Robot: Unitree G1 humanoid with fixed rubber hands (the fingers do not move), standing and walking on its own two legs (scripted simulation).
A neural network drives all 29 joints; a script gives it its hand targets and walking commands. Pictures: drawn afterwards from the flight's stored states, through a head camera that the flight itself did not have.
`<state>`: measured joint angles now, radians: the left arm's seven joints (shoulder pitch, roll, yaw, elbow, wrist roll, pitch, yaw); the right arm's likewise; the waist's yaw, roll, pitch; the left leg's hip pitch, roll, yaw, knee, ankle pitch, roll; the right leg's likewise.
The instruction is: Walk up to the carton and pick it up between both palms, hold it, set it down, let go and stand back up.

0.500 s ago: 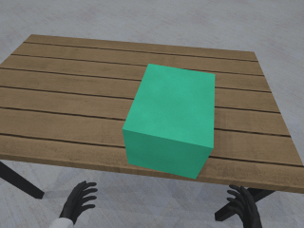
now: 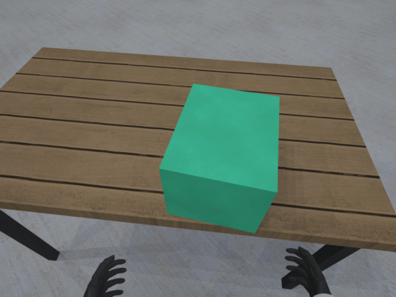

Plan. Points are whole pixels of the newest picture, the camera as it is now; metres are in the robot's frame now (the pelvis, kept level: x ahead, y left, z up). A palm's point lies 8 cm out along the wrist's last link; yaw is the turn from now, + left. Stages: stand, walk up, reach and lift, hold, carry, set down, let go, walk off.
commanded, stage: let go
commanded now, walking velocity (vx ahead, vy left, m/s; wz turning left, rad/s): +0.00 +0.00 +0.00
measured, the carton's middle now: (222, 155) +0.42 -0.05 +0.03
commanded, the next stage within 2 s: stand in 0.34 s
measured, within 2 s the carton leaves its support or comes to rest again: neither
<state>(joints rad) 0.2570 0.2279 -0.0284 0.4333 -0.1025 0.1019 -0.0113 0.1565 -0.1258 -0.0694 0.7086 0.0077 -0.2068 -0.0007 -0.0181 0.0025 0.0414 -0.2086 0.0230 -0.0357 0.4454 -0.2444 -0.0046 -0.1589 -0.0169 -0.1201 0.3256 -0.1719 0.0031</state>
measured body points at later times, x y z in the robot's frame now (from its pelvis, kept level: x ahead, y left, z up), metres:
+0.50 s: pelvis +0.00 +0.00 +0.00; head +0.02 +0.01 +0.45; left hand +0.16 +0.24 -0.09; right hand +0.14 -0.27 -0.10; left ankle -0.01 +0.12 -0.74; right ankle +0.00 -0.12 -0.74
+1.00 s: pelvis +0.00 -0.01 +0.00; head +0.02 +0.00 +0.45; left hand +0.12 +0.27 -0.10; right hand +0.11 -0.30 -0.10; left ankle -0.01 +0.12 -0.74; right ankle +0.00 -0.12 -0.74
